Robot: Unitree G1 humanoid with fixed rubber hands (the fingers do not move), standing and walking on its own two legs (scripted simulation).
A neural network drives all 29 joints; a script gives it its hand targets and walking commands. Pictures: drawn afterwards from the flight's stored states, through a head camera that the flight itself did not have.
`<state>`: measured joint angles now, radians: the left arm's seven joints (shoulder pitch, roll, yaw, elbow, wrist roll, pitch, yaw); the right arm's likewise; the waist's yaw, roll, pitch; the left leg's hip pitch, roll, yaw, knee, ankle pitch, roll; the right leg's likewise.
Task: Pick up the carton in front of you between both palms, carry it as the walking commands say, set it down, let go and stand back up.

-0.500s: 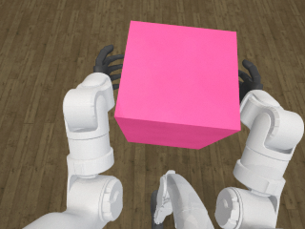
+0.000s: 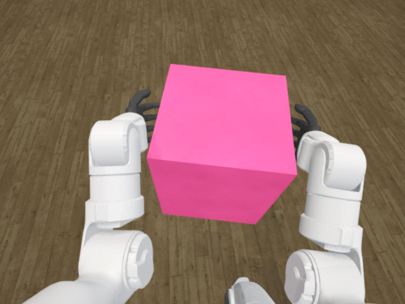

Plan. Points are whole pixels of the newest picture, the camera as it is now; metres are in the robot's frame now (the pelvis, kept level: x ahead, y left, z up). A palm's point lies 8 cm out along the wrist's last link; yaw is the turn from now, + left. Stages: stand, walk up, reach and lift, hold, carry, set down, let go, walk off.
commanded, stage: carry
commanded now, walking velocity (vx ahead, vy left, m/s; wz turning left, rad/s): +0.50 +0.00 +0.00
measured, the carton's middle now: (217, 152) +0.39 -0.05 +0.05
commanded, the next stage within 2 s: none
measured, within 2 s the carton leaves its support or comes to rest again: neither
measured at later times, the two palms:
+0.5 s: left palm (141, 48) +0.77 +0.12 +0.05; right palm (243, 46) +0.77 -0.18 +0.05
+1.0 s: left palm out of the picture +1.17 +0.08 +0.05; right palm out of the picture +1.17 -0.22 +0.04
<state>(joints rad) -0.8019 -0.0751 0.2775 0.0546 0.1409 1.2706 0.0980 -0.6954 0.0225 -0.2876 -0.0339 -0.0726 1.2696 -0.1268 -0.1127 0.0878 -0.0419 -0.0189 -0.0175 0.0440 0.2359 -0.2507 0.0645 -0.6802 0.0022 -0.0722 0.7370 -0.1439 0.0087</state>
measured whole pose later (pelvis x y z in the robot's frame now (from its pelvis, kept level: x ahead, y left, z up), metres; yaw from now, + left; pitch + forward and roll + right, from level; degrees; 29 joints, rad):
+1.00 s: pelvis +0.90 -0.07 -0.03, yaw +0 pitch +2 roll -1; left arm -0.20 -0.14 0.09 -0.23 0.12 1.22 0.09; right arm -0.18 0.13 -0.15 -0.28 -0.13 1.23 -0.08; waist 0.03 0.04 -0.07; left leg -0.28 0.04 0.03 1.23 -0.43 0.02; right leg -0.44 -0.04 -0.24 0.55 -0.15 -0.08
